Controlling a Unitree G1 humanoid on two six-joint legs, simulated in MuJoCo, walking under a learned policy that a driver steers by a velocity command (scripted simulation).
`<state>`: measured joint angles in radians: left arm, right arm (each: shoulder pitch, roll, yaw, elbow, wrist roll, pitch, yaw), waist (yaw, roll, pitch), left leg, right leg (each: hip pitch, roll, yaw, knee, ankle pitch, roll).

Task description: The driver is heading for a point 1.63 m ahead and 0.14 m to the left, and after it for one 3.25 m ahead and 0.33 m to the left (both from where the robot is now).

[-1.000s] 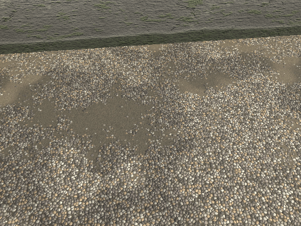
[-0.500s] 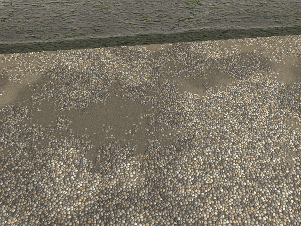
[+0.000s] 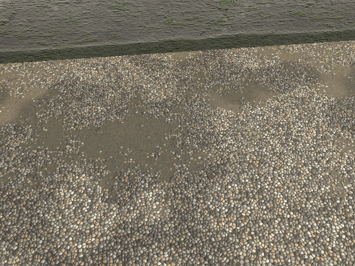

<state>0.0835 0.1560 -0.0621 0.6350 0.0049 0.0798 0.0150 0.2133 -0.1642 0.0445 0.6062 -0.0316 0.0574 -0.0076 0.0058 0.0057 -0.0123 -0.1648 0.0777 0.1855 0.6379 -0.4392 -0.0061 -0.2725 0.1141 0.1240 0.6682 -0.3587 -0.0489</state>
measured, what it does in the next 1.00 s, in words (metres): stands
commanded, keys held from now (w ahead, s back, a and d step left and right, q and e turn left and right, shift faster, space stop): w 0.80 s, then no key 0.20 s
